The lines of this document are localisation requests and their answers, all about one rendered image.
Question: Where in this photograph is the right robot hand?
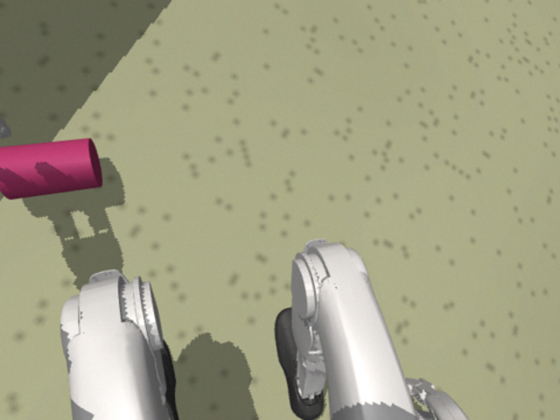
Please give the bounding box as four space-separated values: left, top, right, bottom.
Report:
405 378 469 420

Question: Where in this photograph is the left robot foot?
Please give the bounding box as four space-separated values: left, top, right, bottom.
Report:
160 341 179 420

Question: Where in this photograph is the right robot foot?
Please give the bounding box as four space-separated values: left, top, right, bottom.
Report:
275 308 324 420

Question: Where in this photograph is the can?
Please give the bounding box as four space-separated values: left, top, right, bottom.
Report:
0 138 102 200

